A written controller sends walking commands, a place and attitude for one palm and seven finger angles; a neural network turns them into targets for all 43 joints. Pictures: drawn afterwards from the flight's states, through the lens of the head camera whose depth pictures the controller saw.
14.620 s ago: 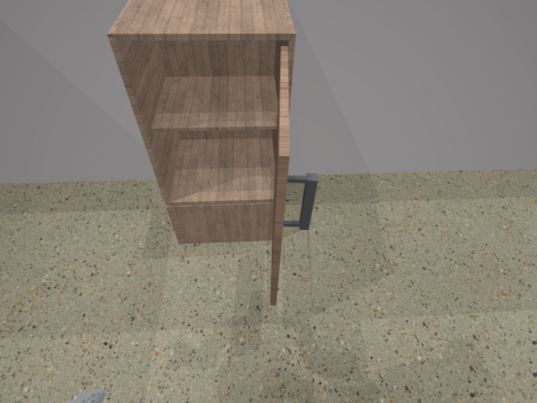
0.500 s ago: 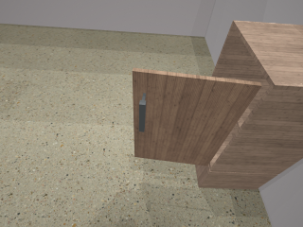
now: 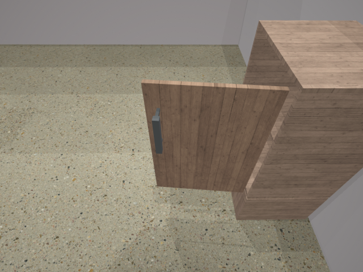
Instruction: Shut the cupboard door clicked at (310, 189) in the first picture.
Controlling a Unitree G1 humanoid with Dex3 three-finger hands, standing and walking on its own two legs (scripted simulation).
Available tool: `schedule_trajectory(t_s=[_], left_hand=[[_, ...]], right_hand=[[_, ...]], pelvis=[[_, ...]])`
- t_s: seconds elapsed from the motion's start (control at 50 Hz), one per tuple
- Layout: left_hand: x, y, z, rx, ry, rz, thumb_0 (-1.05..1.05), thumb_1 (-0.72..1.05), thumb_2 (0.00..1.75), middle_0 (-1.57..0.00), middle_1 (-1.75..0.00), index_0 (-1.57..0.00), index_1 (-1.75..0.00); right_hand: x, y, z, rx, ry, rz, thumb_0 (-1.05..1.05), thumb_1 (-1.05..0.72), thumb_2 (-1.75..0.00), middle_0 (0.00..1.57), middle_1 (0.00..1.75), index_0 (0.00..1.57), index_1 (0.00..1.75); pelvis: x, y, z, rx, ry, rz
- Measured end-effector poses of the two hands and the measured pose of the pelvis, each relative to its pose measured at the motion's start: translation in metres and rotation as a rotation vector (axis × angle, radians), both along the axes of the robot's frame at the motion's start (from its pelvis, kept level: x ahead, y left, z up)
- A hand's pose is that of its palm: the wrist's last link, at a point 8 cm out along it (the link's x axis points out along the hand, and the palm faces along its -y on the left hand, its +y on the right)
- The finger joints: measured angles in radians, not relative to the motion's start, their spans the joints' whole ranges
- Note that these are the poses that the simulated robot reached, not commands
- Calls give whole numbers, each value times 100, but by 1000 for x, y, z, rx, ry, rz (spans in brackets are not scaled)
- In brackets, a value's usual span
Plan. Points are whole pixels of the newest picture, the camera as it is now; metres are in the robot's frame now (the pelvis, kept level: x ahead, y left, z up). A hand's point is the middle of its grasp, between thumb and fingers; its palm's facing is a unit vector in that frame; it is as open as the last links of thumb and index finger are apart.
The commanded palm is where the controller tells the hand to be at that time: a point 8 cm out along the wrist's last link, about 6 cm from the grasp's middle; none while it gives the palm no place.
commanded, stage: come to a stop and stand still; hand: left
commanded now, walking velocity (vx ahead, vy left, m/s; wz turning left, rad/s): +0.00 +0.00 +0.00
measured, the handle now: (158, 131) +0.54 +0.10 -0.06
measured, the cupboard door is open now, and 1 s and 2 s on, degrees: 85 85 85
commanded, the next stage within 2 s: look again from close up in 0.34 s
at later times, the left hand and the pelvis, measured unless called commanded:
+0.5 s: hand out of the picture -0.02 +0.13 -0.18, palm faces +0.04 -0.99 -0.15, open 7.4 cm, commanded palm none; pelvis +0.01 -0.01 +0.00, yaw +0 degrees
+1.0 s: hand out of the picture +0.05 +0.20 -0.18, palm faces -0.01 -0.98 -0.21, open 7.4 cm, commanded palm none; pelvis +0.02 +0.02 -0.01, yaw -1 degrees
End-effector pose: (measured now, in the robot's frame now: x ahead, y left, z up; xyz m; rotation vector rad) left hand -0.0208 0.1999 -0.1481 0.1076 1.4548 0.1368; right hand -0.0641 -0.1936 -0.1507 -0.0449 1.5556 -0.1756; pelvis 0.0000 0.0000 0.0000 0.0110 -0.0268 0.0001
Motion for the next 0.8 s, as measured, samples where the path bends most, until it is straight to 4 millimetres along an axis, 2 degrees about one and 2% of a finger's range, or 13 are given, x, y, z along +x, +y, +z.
schedule_trajectory(t_s=[0.1,0.22,0.3,0.46,0.56,0.68,0.8], left_hand=[[-8,-11,-1,-17,18,13,1,91,90,-20,-30,-19,-30],[-11,-21,-3,-30,27,24,0,90,90,-20,-30,-19,-30],[-10,-23,-3,-30,26,30,0,90,90,-20,-30,-19,-30],[-2,-22,-2,-13,12,27,0,90,90,-20,-30,-19,-30],[9,-8,-6,1,-30,-17,0,90,90,-20,-30,-20,-30],[37,20,-6,38,-92,-38,1,90,90,-20,-30,-20,-30],[60,42,-2,64,-146,-53,1,90,90,-20,-30,-19,-30]], right_hand=[[6,-3,0,-1,-13,5,1,-91,-90,20,30,20,30],[28,-7,-1,-6,-59,20,1,-91,-90,20,30,20,30],[43,-11,-1,-12,-86,38,1,-91,-90,20,30,20,30],[59,-25,-1,-35,-98,61,2,-93,-90,20,30,20,30],[76,-33,-4,-60,-163,68,2,-93,-90,20,30,20,30],[94,-27,-2,-77,-230,85,2,-94,-90,20,29,20,30],[102,-19,1,-80,-239,108,2,-94,-90,20,30,20,30]], pelvis=[[1,-4,0,-1,2,1],[3,-8,0,-2,4,2],[6,-10,-1,-2,6,4],[13,-13,-1,-8,12,5],[15,-6,-8,-39,17,-3],[19,5,-10,-23,6,-6],[21,14,-9,-16,9,-7]])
